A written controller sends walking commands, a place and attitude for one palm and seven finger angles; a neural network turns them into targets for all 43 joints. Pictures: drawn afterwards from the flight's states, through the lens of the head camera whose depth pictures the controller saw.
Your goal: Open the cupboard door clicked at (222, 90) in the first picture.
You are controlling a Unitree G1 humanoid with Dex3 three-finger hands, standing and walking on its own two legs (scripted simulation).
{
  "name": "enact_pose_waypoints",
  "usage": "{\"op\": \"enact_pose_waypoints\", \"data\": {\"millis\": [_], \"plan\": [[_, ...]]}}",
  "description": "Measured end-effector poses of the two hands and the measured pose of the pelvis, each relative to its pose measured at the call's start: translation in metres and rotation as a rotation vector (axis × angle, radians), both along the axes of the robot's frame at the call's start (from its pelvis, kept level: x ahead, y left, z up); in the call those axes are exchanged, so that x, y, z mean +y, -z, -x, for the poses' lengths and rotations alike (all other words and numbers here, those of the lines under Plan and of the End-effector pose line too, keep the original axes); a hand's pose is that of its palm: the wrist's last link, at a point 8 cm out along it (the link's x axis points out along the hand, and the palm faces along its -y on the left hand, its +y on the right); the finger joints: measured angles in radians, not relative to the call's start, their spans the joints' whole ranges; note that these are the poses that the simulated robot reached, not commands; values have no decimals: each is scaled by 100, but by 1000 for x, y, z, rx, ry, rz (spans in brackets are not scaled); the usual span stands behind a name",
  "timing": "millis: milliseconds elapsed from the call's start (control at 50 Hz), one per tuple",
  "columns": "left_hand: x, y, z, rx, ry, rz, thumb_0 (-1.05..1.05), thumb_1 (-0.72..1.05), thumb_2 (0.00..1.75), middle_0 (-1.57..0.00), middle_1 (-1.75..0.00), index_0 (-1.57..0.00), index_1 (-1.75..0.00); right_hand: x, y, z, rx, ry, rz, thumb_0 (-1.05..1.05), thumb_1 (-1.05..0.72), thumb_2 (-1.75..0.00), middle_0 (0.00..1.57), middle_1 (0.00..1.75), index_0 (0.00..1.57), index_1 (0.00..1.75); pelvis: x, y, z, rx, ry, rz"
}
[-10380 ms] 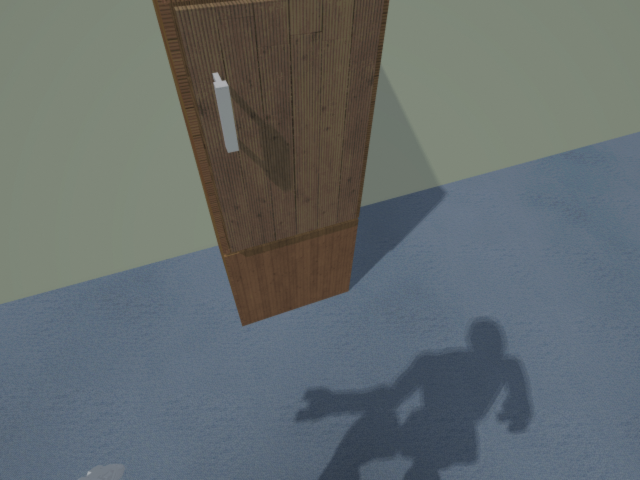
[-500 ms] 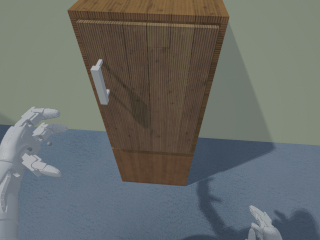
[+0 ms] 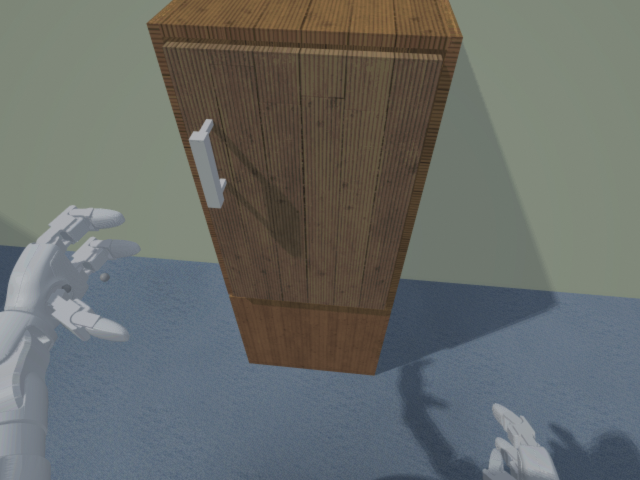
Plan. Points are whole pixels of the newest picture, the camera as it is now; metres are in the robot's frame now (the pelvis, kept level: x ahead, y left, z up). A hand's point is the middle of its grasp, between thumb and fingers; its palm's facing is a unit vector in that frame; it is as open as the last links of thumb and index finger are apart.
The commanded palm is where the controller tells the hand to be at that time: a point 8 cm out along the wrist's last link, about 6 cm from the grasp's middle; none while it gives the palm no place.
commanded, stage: move the hooked fingers beside the handle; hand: left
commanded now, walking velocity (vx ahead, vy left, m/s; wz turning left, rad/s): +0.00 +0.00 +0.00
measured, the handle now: (211, 164) +0.54 +0.22 +0.10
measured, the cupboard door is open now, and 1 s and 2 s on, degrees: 0 0 0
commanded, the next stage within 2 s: none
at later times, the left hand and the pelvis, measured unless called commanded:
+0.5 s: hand (129, 231) +0.37 +0.28 +0.12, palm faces +0.00 -1.00 +0.00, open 14.0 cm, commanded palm +0.35 +0.33 +0.11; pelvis +0.00 +0.01 -0.01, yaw -1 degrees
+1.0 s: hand (154, 201) +0.44 +0.27 +0.11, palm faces -0.03 -1.00 +0.00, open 14.0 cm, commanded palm +0.42 +0.32 +0.11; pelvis +0.00 +0.01 -0.01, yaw -2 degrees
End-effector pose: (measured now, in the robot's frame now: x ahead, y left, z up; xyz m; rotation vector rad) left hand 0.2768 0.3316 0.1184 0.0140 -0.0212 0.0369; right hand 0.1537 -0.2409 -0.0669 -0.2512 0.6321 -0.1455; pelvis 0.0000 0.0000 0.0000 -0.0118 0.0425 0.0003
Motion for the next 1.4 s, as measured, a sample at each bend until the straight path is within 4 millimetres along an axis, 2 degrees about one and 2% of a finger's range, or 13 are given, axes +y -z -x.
{"op": "enact_pose_waypoints", "data": {"millis": [120, 280, 480, 900, 1260, 1400], "plan": [[2, 1, -21, 10, 9, 3, -1, -51, 30, -30, -120, -30, -120, -7, 4, 11, 40, 18, 23, 1, -91, -90, 20, 30, 21, 30, 0, 2, 4, 12, -4, 3], [-2, 0, -50, 10, 40, 11, -1, -50, 30, -30, -120, -30, -120, -15, 13, 38, 119, 66, 31, 1, -91, -90, 20, 30, 21, 30, 3, 3, 4, 39, 10, 1], [4, 4, -75, 6, 35, 10, -1, -50, 30, -30, -120, -30, -120, -18, 22, 71, 237, 115, 39, 1, -91, -90, 20, 30, 21, 30, 8, 6, 2, 71, 22, 5], [-2, 8, -129, 24, 56, 24, -1, -50, 30, -30, -120, -30, -120, -11, 32, 85, 346, 135, 43, 1, -91, -90, 20, 30, 21, 30, 14, 11, 0, 135, 24, 12], [-1, 7, -171, 22, 61, 12, -1, -50, 30, -30, -120, -30, -120, -20, 40, 135, 537, 223, 63, 1, -91, -90, 20, 30, 21, 30, 14, 17, -3, 199, 35, 18], [-3, 8, -184, 42, 66, 24, -1, -50, 30, -30, -120, -30, -120, -19, 40, 148, 587, 248, 60, 1, -91, -90, 20, 30, 21, 30, 15, 18, -4, 217, 39, 20]]}}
